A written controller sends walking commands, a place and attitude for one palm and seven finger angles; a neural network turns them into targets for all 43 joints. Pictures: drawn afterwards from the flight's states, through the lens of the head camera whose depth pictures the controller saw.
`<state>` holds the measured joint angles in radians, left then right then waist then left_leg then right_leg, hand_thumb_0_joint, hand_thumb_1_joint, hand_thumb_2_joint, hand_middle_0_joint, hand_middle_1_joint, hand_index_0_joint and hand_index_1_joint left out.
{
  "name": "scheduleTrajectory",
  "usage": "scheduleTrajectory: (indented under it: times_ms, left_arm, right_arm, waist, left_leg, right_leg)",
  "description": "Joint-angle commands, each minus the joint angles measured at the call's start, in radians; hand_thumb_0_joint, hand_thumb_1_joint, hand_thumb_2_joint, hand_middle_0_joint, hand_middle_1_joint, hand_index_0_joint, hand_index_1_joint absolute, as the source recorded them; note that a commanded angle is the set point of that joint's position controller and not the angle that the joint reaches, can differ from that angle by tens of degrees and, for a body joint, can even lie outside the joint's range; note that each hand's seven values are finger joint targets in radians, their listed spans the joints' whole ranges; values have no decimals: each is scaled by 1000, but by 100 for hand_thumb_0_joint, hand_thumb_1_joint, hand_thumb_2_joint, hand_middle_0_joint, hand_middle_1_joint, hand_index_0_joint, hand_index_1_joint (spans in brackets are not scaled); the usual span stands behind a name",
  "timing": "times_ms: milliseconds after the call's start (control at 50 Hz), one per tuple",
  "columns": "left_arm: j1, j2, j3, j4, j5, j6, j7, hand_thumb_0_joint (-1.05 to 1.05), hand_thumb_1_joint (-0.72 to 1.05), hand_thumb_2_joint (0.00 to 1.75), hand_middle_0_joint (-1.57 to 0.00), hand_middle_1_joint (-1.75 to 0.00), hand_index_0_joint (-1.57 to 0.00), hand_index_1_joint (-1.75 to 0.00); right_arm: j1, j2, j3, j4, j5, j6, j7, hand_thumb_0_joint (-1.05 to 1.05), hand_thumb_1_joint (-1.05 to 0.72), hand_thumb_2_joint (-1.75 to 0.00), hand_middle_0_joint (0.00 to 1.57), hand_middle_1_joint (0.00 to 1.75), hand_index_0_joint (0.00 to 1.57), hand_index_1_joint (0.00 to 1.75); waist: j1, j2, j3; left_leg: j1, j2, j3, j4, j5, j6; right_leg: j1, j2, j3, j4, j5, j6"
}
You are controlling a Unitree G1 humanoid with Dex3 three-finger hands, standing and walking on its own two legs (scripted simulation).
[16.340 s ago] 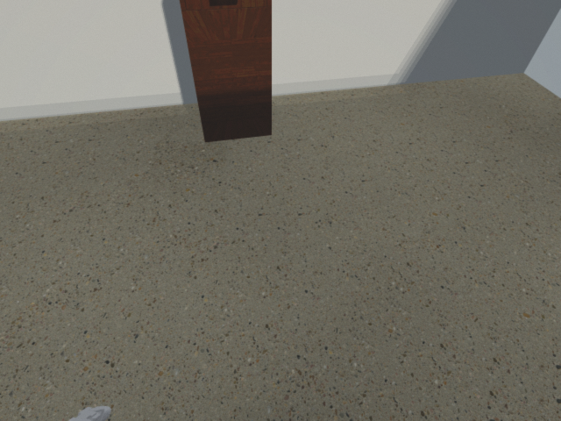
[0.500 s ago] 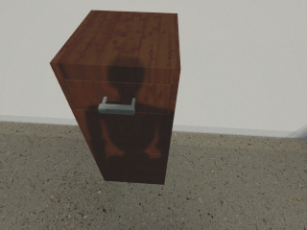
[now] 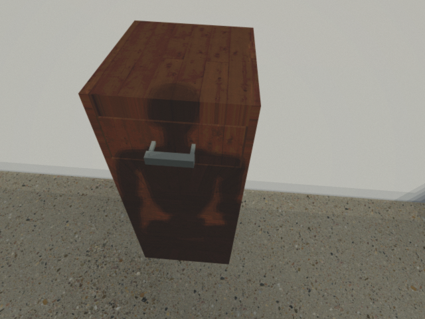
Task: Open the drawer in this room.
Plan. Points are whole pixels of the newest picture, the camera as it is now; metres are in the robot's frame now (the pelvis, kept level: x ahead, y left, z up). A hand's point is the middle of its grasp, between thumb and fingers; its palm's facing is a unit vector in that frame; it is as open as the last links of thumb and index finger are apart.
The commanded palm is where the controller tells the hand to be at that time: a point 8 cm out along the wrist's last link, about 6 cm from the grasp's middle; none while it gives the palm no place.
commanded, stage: raise the hand with hooked fingers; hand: left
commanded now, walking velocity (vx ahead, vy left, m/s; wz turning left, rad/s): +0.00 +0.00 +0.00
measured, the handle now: (171, 152) +0.49 +0.14 +0.01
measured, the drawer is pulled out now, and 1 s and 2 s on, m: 0.00 0.00 0.00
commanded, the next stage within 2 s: move the hooked fingers above the handle in 1.90 s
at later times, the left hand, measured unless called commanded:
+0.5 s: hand (111, 313) +0.15 +0.19 -0.06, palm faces -0.03 -0.11 -0.99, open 9.0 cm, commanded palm +0.15 +0.21 +0.02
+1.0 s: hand (109, 238) +0.24 +0.20 +0.04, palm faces +0.07 -0.09 -0.99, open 12.0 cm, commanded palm +0.22 +0.20 +0.10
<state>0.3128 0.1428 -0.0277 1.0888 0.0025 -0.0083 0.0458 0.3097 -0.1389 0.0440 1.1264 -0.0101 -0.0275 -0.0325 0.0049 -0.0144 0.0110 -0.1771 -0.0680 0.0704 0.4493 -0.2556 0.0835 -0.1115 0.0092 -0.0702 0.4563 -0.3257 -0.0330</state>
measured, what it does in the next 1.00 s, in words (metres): stands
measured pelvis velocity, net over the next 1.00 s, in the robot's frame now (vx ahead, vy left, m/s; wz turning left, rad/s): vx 0.00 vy -0.04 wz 0.01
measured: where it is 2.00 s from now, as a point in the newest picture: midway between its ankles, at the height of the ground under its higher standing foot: outside the picture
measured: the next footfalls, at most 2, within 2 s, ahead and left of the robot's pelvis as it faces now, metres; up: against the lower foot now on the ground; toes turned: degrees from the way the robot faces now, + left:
none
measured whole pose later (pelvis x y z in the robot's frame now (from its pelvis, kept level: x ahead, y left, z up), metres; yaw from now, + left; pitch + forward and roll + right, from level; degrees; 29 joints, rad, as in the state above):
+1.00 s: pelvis +0.00 -0.04 -0.01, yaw +0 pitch +6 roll +2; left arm 0.24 0.43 -0.03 -0.07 0.95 0.00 0.27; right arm 0.14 -0.28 -0.02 0.62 -0.02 0.16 -0.01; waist 0.07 0.05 -0.06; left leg -0.38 -0.04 0.05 0.59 -0.31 0.03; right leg -0.38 0.07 -0.03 0.63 -0.35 -0.10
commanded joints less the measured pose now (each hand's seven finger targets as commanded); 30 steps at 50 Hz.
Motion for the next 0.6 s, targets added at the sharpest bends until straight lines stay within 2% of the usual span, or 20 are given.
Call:
scheduleTrajectory:
  times_ms: [0,20,40,60,80,100,120,140,160,180,200,220,240,260,340,380,440,480,540,580]
  left_arm:
    - [-641,409,10,-1529,170,-169,56,0,88,89,-20,-32,-20,-32]
    - [-231,382,40,-1323,197,-110,128,0,85,88,-20,-33,-20,-33]
    - [34,215,-41,-1211,188,32,179,0,83,87,-21,-34,-21,-34]
    - [91,57,-150,-1143,229,80,186,0,81,86,-21,-36,-21,-36]
    - [-8,95,-172,-1235,299,72,208,0,78,85,-21,-37,-21,-37]
    - [-24,160,-154,-1241,414,62,237,0,76,84,-21,-39,-21,-39]
    - [11,165,-164,-1196,519,57,263,0,74,83,-21,-40,-21,-40]
    - [23,185,-135,-1168,619,48,292,0,71,82,-21,-42,-21,-42]
    - [95,201,-103,-1135,733,42,326,0,69,81,-22,-43,-22,-43]
    - [158,175,-123,-1055,823,38,354,0,67,80,-22,-45,-22,-45]
    - [214,108,-163,-989,888,31,371,0,64,79,-22,-47,-22,-47]
    - [272,99,-151,-970,938,22,378,0,62,78,-22,-48,-22,-48]
    - [317,142,-93,-958,978,8,382,0,60,77,-22,-50,-22,-50]
    - [282,194,-53,-1009,1008,-5,386,0,57,76,-22,-51,-22,-51]
    - [133,358,83,-1183,1097,-13,446,0,48,72,-23,-57,-23,-57]
    - [23,357,70,-1253,1123,-7,480,0,43,70,-23,-60,-23,-60]
    - [-212,397,78,-1329,1108,-15,493,0,36,67,-24,-64,-24,-64]
    - [-265,367,35,-1327,1074,-25,472,0,32,65,-24,-68,-24,-68]
    - [-298,342,-14,-1301,1020,-29,407,0,25,62,-25,-72,-25,-72]
    - [-267,355,-13,-1258,1001,-18,356,0,20,60,-25,-75,-25,-75]
  right_arm:
    - [-8,-310,-65,-469,56,-150,-16,0,-90,-90,20,30,20,30]
    - [-56,-232,-42,-404,32,-253,-56,0,-90,-90,20,30,20,30]
    - [-78,-190,-70,-386,51,-281,-64,0,-90,-90,20,30,20,30]
    - [-67,-159,-65,-383,55,-287,-57,0,-90,-90,20,30,20,30]
    - [-107,-204,-77,-446,45,-290,-42,0,-90,-90,20,30,20,30]
    - [-109,-238,-83,-469,22,-280,-37,0,-90,-90,20,30,20,30]
    - [-127,-244,-80,-515,0,-261,-32,0,-90,-90,20,30,20,30]
    - [-155,-256,-91,-564,-9,-232,-19,0,-90,-90,20,30,20,30]
    - [-190,-260,-100,-609,-32,-191,-4,0,-90,-90,20,30,20,30]
    - [-240,-248,-103,-640,-40,-146,6,0,-90,-90,20,30,20,30]
    - [-261,-242,-108,-663,-45,-102,23,0,-90,-90,20,30,20,30]
    - [-283,-243,-113,-694,-42,-57,43,0,-90,-90,20,30,20,30]
    - [-303,-242,-112,-712,-29,-13,61,0,-90,-90,20,30,20,30]
    - [-328,-234,-101,-737,-20,25,72,0,-90,-90,20,30,20,30]
    - [-364,-197,-80,-790,-18,113,82,0,-90,-90,20,30,20,30]
    - [-352,-181,-80,-805,-37,129,76,0,-90,-90,20,30,20,30]
    - [-356,-184,-82,-769,-52,141,55,0,-90,-90,20,30,20,30]
    - [-368,-180,-79,-761,-54,133,42,0,-90,-90,20,30,20,30]
    - [-381,-178,-69,-742,-47,125,27,0,-90,-90,20,30,20,30]
    - [-371,-178,-64,-728,-44,125,23,0,-90,-90,20,30,20,30]
  waist:
    - [-77,304,-372]
    - [-10,460,-439]
    - [-21,347,-293]
    - [-29,228,-143]
    - [-42,123,-47]
    - [-58,44,-76]
    - [-54,-34,-81]
    - [-35,-11,-143]
    - [7,-25,-218]
    - [23,-134,-119]
    - [35,-237,-52]
    - [61,-264,-43]
    - [101,-255,-67]
    - [118,-227,-112]
    - [148,-12,-229]
    - [122,70,-291]
    - [51,42,-316]
    - [20,61,-281]
    - [0,46,-248]
    - [15,4,-231]
  left_leg:
    - [229,110,-145,-15,574,-39]
    - [391,172,-183,-35,700,-104]
    - [229,172,-219,-119,566,-155]
    - [127,158,-201,-103,469,-129]
    - [24,150,-207,-63,320,-110]
    - [-29,138,-203,-4,168,-88]
    - [-105,111,-198,58,67,-69]
    - [-152,83,-185,108,31,-67]
    - [-165,73,-189,136,3,-69]
    - [-265,64,-170,148,-112,-67]
    - [-351,44,-126,179,-156,-62]
    - [-389,33,-101,194,-143,-62]
    - [-405,24,-87,197,-93,-66]
    - [-418,19,-83,201,-59,-68]
    - [-366,8,-83,223,27,-65]
    - [-289,8,-87,253,72,-54]
    - [-250,7,-107,300,64,-35]
    - [-219,3,-107,310,32,-25]
    - [-219,-3,-103,295,10,-18]
    - [-241,-4,-98,261,18,-21]
  right_leg:
    - [-186,-29,157,49,417,-21]
    - [-236,-18,56,176,93,-31]
    - [-329,-1,28,292,-81,-2]
    - [-386,-1,33,295,-92,5]
    - [-425,-4,23,259,-97,1]
    - [-448,9,23,203,-76,-7]
    - [-456,19,29,165,-55,-20]
    - [-431,26,65,151,-41,-30]
    - [-427,37,90,164,-75,-37]
    - [-492,43,119,153,-182,-43]
    - [-531,43,137,144,-248,-49]
    - [-512,38,154,137,-238,-57]
    - [-459,33,185,145,-175,-65]
    - [-419,25,196,172,-118,-65]
    - [-364,28,236,220,3,-66]
    - [-375,31,261,223,71,-66]
    - [-398,23,301,199,100,-50]
    - [-422,13,299,162,70,-40]
    - [-380,6,296,109,67,-23]
    - [-314,-4,298,81,97,-14]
